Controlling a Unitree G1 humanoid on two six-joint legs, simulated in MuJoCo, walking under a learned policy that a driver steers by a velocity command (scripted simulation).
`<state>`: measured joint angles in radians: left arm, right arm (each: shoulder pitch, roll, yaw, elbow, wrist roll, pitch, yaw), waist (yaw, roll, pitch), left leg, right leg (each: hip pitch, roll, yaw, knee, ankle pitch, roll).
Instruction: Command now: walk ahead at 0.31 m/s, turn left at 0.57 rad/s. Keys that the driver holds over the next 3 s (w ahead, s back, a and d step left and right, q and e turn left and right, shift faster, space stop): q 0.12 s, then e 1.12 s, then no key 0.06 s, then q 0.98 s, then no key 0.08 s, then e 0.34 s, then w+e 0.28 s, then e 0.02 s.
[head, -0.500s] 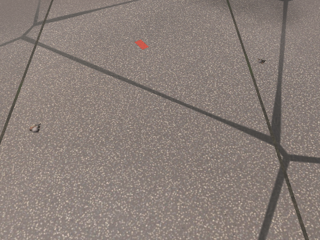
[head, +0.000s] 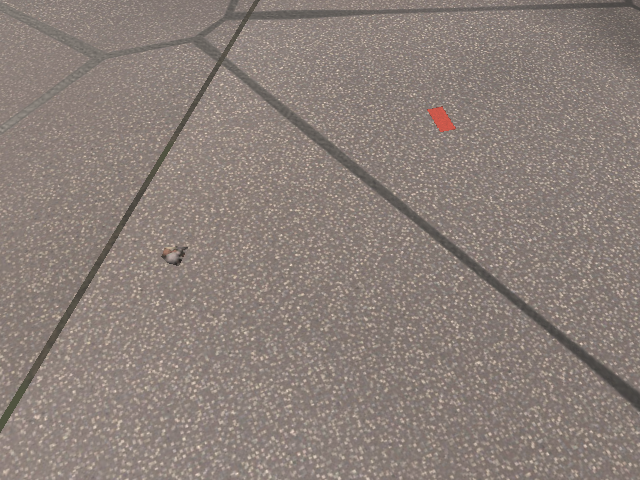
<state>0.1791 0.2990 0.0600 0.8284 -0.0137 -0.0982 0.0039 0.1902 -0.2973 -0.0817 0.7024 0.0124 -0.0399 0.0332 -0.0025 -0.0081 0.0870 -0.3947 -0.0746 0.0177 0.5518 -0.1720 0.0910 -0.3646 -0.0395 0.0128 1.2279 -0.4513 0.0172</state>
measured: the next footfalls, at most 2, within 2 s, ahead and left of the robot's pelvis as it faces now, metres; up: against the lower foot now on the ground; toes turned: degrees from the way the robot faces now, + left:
right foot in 0.32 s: +0.29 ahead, -0.13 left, +0.00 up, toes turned +6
left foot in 0.68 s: +0.23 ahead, +0.11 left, +0.00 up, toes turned -10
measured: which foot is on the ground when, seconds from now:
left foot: down 0.00-0.38, up 0.40-0.66, down 0.68-1.00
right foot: up 0.00-0.30, down 0.32-0.68, up 0.70-1.00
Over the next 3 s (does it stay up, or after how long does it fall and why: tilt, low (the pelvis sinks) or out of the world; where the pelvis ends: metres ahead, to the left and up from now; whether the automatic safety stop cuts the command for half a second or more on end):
stays up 0.24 -0.03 0.01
